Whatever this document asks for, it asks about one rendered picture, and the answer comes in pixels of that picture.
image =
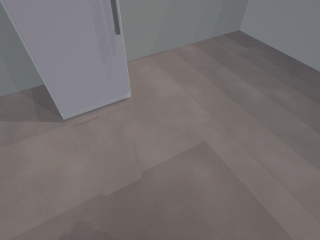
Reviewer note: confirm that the fridge door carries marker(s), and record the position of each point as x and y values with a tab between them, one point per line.
74	44

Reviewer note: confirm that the handle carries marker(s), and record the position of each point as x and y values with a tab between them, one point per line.
115	17

